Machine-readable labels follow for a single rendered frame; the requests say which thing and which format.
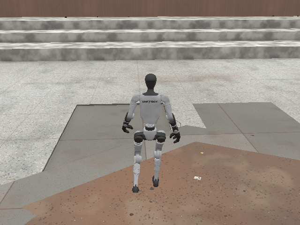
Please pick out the robot right upper arm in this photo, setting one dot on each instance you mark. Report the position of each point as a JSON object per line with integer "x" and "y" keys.
{"x": 167, "y": 105}

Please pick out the robot left upper arm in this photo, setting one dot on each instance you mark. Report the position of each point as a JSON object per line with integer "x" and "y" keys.
{"x": 132, "y": 105}

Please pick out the right robot shin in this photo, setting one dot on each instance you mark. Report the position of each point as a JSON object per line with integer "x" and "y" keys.
{"x": 157, "y": 164}

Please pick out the right robot hand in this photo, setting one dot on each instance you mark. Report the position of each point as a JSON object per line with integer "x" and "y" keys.
{"x": 176, "y": 136}

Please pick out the left robot hand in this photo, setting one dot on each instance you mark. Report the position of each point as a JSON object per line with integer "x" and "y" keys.
{"x": 124, "y": 128}

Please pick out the humanoid robot torso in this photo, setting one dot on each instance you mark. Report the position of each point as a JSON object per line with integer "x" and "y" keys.
{"x": 150, "y": 113}

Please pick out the right robot forearm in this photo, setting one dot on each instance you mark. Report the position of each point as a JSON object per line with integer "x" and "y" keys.
{"x": 174, "y": 125}

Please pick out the left robot forearm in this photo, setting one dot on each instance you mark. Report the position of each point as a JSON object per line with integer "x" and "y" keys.
{"x": 126, "y": 121}

